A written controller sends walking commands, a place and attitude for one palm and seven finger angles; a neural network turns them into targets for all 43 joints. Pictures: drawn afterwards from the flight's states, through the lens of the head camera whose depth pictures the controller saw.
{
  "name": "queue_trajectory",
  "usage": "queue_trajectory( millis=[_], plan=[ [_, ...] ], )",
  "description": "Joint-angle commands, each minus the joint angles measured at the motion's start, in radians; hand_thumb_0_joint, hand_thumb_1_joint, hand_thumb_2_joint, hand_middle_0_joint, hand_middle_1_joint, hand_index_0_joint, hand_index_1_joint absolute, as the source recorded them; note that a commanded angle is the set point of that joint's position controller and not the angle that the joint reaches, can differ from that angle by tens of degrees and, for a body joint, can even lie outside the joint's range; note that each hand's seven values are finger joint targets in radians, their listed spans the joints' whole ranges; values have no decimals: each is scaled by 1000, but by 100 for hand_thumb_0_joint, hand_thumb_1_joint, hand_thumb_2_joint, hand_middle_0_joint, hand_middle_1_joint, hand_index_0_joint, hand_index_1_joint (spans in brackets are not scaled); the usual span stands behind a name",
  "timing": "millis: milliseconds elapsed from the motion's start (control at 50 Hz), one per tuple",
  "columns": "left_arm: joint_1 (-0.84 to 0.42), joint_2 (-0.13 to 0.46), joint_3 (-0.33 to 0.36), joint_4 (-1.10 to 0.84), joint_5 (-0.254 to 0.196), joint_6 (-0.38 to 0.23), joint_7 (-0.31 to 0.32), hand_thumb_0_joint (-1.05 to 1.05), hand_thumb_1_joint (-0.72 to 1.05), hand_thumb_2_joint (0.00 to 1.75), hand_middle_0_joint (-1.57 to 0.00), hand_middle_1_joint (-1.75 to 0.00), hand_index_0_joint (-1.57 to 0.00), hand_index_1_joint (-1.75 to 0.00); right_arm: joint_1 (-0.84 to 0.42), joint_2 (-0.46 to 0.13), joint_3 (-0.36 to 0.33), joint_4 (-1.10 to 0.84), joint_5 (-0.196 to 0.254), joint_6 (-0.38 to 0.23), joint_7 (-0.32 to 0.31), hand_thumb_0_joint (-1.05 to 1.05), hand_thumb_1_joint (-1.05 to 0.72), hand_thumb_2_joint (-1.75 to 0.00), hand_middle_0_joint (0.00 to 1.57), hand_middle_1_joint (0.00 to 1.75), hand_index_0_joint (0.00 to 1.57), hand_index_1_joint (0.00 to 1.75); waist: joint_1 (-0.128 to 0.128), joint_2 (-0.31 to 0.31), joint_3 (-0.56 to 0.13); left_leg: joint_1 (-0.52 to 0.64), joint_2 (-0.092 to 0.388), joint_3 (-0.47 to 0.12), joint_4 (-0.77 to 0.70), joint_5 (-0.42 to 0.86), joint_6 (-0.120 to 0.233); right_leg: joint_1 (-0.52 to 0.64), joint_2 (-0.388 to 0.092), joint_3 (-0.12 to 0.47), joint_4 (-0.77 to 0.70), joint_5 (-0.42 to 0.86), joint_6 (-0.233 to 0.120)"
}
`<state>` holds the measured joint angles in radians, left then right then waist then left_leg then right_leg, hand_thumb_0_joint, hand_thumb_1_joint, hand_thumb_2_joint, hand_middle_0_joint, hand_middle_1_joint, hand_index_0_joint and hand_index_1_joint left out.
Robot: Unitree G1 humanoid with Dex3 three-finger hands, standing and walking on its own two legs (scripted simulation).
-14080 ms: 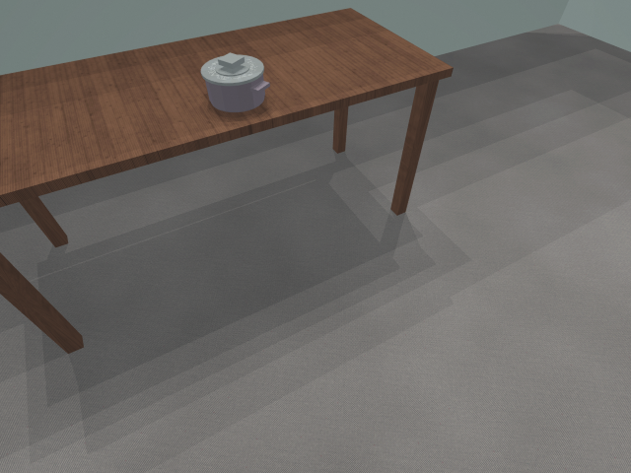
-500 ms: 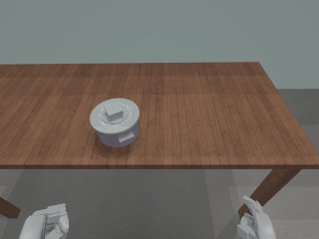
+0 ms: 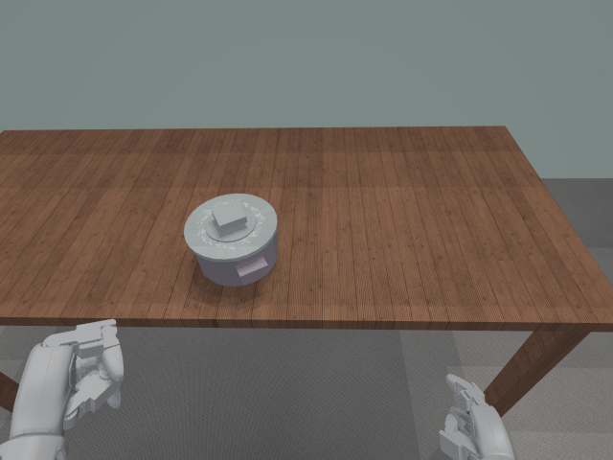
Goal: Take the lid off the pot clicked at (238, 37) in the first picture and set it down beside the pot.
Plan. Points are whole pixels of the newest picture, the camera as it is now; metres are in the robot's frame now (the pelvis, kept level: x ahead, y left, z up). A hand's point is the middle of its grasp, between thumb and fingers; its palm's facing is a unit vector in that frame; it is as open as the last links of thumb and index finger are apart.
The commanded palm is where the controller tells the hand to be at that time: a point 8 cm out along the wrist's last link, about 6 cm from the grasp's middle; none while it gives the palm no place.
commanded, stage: reach forward and open the fingers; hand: left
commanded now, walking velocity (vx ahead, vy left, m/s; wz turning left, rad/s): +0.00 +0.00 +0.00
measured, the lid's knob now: (229, 215) +0.50 +0.21 +0.02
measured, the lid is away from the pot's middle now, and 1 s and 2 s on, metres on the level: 0.00 0.00 0.00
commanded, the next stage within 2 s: move the open hand above the knob in 1.10 s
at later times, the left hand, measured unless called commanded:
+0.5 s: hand (105, 367) +0.18 +0.26 +0.07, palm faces -0.20 -0.13 -0.97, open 4.2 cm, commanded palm +0.17 +0.26 +0.13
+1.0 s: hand (124, 327) +0.23 +0.26 +0.08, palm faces -0.19 -0.10 -0.98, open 9.8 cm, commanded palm +0.22 +0.26 +0.15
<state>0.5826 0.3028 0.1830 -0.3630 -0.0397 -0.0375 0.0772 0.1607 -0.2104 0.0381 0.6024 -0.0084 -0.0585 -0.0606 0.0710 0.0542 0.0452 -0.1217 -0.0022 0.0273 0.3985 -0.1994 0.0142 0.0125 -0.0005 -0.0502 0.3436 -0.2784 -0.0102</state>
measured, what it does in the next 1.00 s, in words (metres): stands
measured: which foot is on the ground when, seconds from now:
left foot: down 0.00-1.00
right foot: down 0.00-1.00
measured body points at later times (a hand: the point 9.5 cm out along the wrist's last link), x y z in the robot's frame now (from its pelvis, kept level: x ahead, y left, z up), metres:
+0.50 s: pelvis -0.04 +0.01 +0.00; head -0.05 -0.04 +0.45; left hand +0.19 +0.27 +0.13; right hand +0.19 -0.21 -0.09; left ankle +0.02 +0.11 -0.74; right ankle -0.05 -0.11 -0.74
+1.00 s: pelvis -0.04 +0.02 +0.00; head -0.04 -0.03 +0.45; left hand +0.24 +0.26 +0.13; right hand +0.17 -0.19 -0.11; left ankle +0.02 +0.11 -0.74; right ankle -0.05 -0.11 -0.74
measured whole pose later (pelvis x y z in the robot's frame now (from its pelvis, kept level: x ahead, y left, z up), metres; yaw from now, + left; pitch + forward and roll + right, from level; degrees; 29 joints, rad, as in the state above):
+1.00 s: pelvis -0.04 +0.02 +0.00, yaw +0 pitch -3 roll -1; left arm -0.03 0.54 -0.09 -0.01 0.83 0.10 -0.18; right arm 0.08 -0.27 0.03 0.65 0.03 0.09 -0.02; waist 0.06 0.13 0.06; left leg -0.20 -0.03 0.03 0.36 -0.11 0.05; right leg -0.09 -0.02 -0.05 0.36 -0.22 0.01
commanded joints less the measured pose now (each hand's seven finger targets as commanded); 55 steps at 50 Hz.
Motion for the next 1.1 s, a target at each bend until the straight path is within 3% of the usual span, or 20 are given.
queue_trajectory(
  millis=[0,20,40,80,100,160,200,320,380,400,420,500,520,600,620,700,820,900,960,1080],
  plan=[
    [-104,346,57,-238,402,37,49,0,89,88,-127,-149,-127,-149,-179,-168,-28,-164,-8,-1,3,0,-90,-90,20,30,20,30,-14,31,-10,19,3,-29,4,256,30,-226,6,79,-21,301,-21],
    [-183,276,42,-340,413,82,71,0,87,86,-125,-149,-125,-149,-192,-145,-35,-213,-10,25,14,0,-90,-90,20,30,20,30,-12,99,-56,11,12,-25,-2,289,24,-203,-18,33,6,291,-31],
    [-155,252,31,-289,423,106,80,0,86,84,-122,-148,-122,-148,-169,-136,-39,-196,-12,35,19,0,-90,-90,20,30,20,30,-8,90,-66,20,16,-24,3,308,23,-201,-15,16,13,274,-34],
    [-46,306,45,-227,599,168,92,0,80,86,-118,-144,-118,-144,-169,-158,-56,-190,-9,75,31,0,-90,-90,20,30,20,30,28,71,-149,28,22,-32,4,308,14,-193,3,52,28,252,-49],
    [4,332,63,-219,639,204,85,0,77,87,-116,-141,-116,-141,-208,-165,-56,-200,0,101,37,0,-90,-90,20,30,20,30,40,58,-178,17,18,-31,10,309,12,-171,11,74,29,280,-55],
    [-145,357,17,-169,773,244,56,0,66,93,-113,-129,-113,-129,-251,-170,-56,-203,12,146,38,0,-90,-90,20,30,20,30,13,-75,-198,-23,3,-29,9,198,22,-193,6,86,24,197,-40],
    [-243,383,-7,-135,818,256,23,0,60,97,-114,-115,-114,-115,-290,-164,-56,-198,29,144,33,0,-90,-90,20,30,20,30,2,-57,-200,-13,3,-38,1,141,27,-204,9,99,5,143,-35],
    [-411,443,-63,-83,808,207,-120,0,40,110,-109,-90,-109,-90,-286,-154,-52,-173,40,103,11,0,-90,-90,20,30,20,30,-12,-16,-223,38,-19,-51,1,149,48,-161,-7,74,-6,184,-7],
    [-528,528,-20,-14,823,173,-171,0,30,114,-106,-79,-106,-79,-275,-162,-44,-139,33,104,2,0,-90,-90,20,30,20,30,-13,-17,-145,41,-19,-64,-26,142,47,-183,-4,61,-37,163,-6],
    [-567,548,-7,-14,838,167,-186,0,27,116,-105,-76,-105,-76,-312,-158,-40,-143,36,97,3,0,-90,-90,20,30,20,30,-10,28,-123,48,-18,-68,-31,134,46,-195,3,77,-48,146,-16],
    [-575,508,-46,27,841,161,-199,0,24,117,-103,-72,-103,-72,-291,-149,-35,-139,33,98,4,0,-90,-90,20,30,20,30,-16,22,-97,35,-16,-66,-42,133,46,-186,0,53,-47,135,-15],
    [-563,503,-29,77,841,132,-237,0,13,121,-98,-58,-98,-58,-299,-153,-42,-146,34,103,22,0,-90,-90,20,30,20,30,6,26,-116,68,-18,-67,-60,137,42,-177,14,63,-72,123,-25],
    [-550,447,-75,86,824,126,-243,0,10,122,-97,-54,-97,-54,-282,-146,-42,-151,34,103,26,0,-90,-90,20,30,20,30,-3,9,-134,66,-15,-60,-61,136,43,-161,6,48,-65,122,-18],
    [-679,460,-76,69,834,107,-239,0,-2,125,-92,-40,-92,-40,-295,-149,-43,-152,33,99,32,0,-90,-90,20,30,20,30,-11,18,-148,84,-10,-66,-77,90,38,-186,15,55,-86,62,-22],
    [-742,482,-74,42,842,95,-231,0,-5,126,-91,-36,-91,-36,-280,-149,-43,-147,33,96,27,0,-90,-90,20,30,20,30,-13,29,-192,94,-6,-71,-81,91,39,-165,8,44,-76,53,-21],
    [-780,535,-16,132,878,101,-205,0,-16,129,-86,-22,-86,-22,-279,-153,-44,-129,32,98,22,0,-90,-90,20,30,20,30,1,17,-188,83,-9,-75,-84,73,38,-175,16,55,-81,30,-30],
    [-785,402,-143,136,849,125,-213,0,-28,134,-81,-8,-81,-8,-272,-152,-48,-135,36,91,41,0,-90,-90,20,30,20,30,-9,26,-222,95,-6,-80,-94,106,33,-163,9,23,-58,76,-26],
    [-870,501,-82,146,882,146,-214,0,-28,135,-81,-8,-81,-8,-279,-165,-47,-125,36,99,41,0,-90,-90,20,30,20,30,-8,13,-211,79,-5,-83,-89,97,32,-170,17,37,-53,72,-30],
    [-925,513,-74,180,883,138,-211,0,-28,135,-81,-8,-81,-8,-263,-159,-43,-114,35,99,33,0,-90,-90,20,30,20,30,-6,-3,-230,77,-7,-87,-87,108,34,-160,8,27,-49,76,-27],
    [-893,419,-150,234,856,163,-229,0,-28,136,-81,-8,-81,-8,-252,-164,-48,-124,39,110,45,0,-90,-90,20,30,20,30,-13,-14,-215,82,-10,-77,-79,136,33,-176,10,16,-46,118,-24]
  ],
)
